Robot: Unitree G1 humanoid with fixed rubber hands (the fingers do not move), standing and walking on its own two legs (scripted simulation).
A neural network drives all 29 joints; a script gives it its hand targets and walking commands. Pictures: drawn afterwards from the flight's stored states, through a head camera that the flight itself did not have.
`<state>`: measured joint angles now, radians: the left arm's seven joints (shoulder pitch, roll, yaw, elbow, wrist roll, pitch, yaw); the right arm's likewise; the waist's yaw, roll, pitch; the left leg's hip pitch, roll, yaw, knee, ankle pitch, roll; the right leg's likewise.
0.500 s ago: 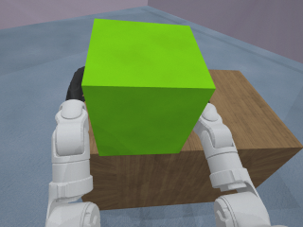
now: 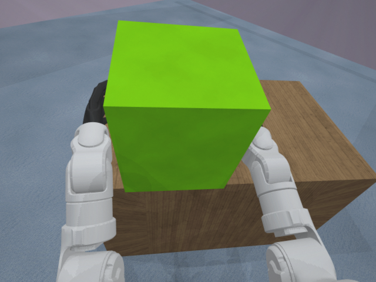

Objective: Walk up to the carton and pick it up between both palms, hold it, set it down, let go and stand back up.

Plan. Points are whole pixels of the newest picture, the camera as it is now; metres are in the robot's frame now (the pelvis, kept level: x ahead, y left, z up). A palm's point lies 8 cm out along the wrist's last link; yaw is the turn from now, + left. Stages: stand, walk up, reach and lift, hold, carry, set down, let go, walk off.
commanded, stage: hold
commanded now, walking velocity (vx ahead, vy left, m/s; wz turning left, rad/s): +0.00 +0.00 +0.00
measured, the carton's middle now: (178, 115) +0.36 +0.00 +0.19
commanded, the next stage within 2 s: none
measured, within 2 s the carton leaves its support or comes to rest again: neither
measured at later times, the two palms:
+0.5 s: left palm (89, 125) +0.34 +0.16 +0.19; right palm (249, 122) +0.35 -0.14 +0.19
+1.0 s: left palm (91, 120) +0.35 +0.16 +0.19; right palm (249, 118) +0.35 -0.14 +0.19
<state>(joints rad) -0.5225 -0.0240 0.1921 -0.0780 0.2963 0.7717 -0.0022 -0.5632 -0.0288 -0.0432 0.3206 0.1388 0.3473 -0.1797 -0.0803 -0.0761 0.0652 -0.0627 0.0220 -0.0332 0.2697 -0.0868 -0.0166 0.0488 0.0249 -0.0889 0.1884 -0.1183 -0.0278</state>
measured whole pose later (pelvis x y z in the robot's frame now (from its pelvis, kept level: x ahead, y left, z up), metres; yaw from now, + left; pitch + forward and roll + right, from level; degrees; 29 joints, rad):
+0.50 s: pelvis +0.00 +0.00 +0.00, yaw +0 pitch -9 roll -1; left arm -0.50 -0.03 0.21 -0.13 0.30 0.80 -0.02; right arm -0.56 -0.04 -0.01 0.30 0.17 0.36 -0.20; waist -0.06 -0.08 0.07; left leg -0.02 0.03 -0.03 0.25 -0.08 -0.02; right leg 0.10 0.03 -0.09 0.17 -0.11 -0.03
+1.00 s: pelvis +0.00 +0.00 +0.00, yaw +0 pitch -6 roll -1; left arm -0.53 -0.01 0.20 -0.10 0.29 0.76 0.00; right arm -0.58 -0.03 -0.04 0.31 0.13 0.34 -0.19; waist -0.07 -0.08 0.04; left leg -0.08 0.03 -0.02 0.26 -0.07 -0.02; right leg 0.03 0.03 -0.09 0.17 -0.10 -0.03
